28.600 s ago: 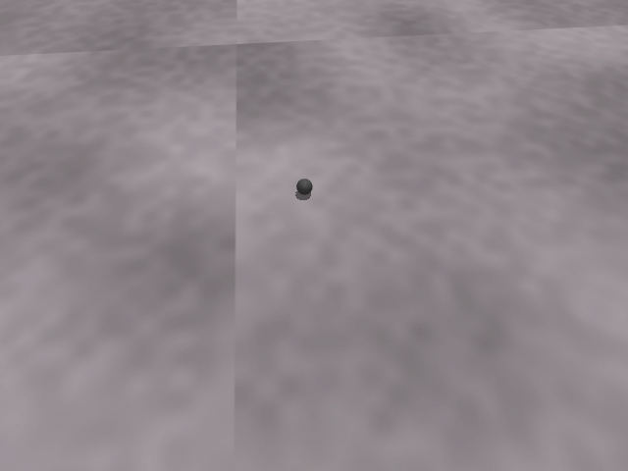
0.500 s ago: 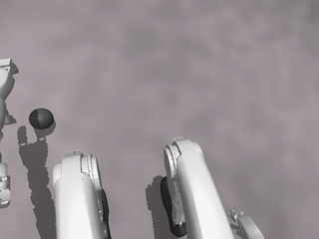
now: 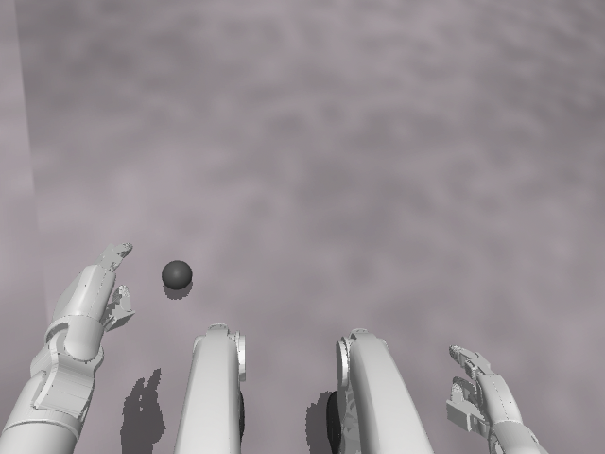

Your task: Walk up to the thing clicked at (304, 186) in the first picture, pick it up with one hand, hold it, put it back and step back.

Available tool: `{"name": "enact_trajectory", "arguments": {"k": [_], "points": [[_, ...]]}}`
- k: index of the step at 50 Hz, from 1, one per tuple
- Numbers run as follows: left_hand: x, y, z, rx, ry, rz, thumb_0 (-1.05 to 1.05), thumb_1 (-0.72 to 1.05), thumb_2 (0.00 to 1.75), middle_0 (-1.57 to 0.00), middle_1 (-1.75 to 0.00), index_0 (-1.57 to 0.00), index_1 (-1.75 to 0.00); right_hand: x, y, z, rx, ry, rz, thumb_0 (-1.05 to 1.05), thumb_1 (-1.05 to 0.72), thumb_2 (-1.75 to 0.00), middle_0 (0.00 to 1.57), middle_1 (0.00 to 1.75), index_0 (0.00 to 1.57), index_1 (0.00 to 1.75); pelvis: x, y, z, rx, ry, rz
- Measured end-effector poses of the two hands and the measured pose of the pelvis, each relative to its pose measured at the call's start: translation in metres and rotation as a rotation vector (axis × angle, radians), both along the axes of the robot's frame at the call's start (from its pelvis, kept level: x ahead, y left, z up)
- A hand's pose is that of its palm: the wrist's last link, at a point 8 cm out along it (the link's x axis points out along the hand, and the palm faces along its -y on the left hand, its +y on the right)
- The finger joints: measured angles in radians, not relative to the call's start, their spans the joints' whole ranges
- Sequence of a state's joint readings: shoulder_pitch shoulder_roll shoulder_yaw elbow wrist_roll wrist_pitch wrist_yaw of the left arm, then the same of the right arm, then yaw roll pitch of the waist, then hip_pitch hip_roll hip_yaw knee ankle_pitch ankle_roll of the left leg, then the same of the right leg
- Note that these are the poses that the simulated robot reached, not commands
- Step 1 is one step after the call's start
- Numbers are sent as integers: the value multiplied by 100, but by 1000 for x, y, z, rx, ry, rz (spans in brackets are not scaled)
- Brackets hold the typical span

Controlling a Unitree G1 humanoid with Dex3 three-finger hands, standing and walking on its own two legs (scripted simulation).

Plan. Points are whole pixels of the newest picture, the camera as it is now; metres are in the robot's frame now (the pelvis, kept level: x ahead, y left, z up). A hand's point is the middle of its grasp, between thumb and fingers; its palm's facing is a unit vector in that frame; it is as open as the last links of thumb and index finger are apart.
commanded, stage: home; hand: left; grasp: from above
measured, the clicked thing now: (177, 275) +0.48 +0.28 -0.49
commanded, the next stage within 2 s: none
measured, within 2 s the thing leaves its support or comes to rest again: neither
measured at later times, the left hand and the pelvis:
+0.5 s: hand (92, 338) +0.24 +0.19 +0.11, palm faces +0.12 -0.97 -0.22, open 7.4 cm; pelvis +0.07 +0.00 +0.16, yaw +4 degrees
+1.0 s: hand (82, 367) +0.22 +0.18 +0.14, palm faces +0.14 -0.97 -0.19, open 7.4 cm; pelvis +0.07 -0.01 +0.18, yaw +5 degrees
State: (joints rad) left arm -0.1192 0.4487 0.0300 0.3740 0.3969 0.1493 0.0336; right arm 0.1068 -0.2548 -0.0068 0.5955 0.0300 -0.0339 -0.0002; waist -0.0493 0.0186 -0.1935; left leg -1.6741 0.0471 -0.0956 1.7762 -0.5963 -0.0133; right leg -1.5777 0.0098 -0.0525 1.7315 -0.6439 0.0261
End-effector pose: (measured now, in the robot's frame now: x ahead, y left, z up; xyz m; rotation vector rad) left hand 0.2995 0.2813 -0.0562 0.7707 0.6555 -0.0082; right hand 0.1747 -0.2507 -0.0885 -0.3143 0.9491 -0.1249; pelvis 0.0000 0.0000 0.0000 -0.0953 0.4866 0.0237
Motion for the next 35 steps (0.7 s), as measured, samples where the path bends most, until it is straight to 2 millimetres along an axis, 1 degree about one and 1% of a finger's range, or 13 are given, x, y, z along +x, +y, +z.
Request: {"name": "enact_trajectory", "arguments": {"k": [5,10,14,22,26,29,32,35], "points": [[-26,-10,36,-134,21,116,1,87,90,-21,-31,-21,-31,32,10,50,10,-129,24,1,-91,-90,20,30,20,30,9,0,37,8,-48,15],[-43,-18,73,-256,38,230,1,89,90,-21,-30,-21,-30,49,19,92,27,-202,27,1,-91,-90,20,30,20,30,21,-1,72,17,-92,27],[-54,-24,105,-325,56,307,1,90,90,-21,-30,-21,-30,51,25,120,40,-221,14,1,-91,-90,20,30,20,30,33,-1,100,24,-128,36],[-73,-36,168,-446,82,431,2,90,90,-21,-30,-20,-30,44,28,168,36,-237,-43,1,-90,-90,20,30,21,30,60,-1,150,37,-205,51],[-80,-41,197,-481,71,452,2,90,90,-20,-30,-20,-30,44,26,188,24,-269,-67,1,-90,-90,20,30,21,30,71,-1,168,43,-239,54],[-85,-43,212,-493,59,453,2,90,90,-20,-30,-20,-30,48,23,199,15,-300,-75,1,-90,-90,20,30,21,30,76,0,176,47,-260,56],[-90,-44,221,-495,52,450,1,90,90,-20,-30,-20,-30,55,21,208,9,-334,-70,1,-90,-90,20,30,20,30,79,-1,181,52,-279,58],[-94,-45,225,-496,51,450,1,91,90,-20,-30,-20,-30,62,19,215,5,-368,-54,1,-90,-90,20,30,20,30,79,-2,184,57,-293,60]]}}
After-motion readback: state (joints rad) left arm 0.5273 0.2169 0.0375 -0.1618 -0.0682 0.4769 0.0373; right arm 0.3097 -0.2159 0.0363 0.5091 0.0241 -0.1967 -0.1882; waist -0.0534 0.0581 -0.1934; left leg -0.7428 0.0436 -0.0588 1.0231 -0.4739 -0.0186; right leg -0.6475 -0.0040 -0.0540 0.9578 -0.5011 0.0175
